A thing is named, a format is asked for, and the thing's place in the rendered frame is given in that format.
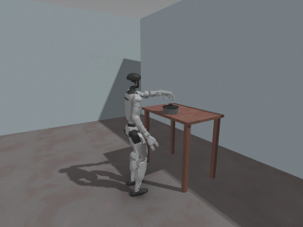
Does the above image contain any right robot upper arm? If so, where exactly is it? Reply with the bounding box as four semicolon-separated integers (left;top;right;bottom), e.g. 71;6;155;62
132;95;142;122

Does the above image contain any robot right forearm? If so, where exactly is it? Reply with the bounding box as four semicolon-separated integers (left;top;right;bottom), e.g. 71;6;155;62
134;115;151;139

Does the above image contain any lid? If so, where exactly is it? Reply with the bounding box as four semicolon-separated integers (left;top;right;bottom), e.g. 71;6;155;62
162;105;179;109

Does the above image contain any robot head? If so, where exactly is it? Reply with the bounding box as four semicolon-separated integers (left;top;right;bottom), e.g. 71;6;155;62
126;73;141;95

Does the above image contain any robot left forearm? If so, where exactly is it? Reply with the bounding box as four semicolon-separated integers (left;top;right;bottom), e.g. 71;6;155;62
148;90;166;97

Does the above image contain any left robot upper arm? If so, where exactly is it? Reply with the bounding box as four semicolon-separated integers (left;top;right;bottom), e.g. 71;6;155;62
128;89;150;98

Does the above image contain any right robot hand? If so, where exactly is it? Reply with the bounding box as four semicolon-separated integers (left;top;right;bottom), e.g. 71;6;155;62
147;136;159;151

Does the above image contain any pot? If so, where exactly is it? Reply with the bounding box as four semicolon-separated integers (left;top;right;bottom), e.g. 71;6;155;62
163;108;178;114

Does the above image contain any table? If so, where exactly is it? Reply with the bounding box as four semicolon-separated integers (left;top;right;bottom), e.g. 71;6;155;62
142;103;224;193

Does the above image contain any left robot hand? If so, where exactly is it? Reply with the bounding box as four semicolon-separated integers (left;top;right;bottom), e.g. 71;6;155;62
163;91;175;101

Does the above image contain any robot left thigh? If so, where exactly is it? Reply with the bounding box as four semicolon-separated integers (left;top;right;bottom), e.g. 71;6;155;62
124;130;139;161

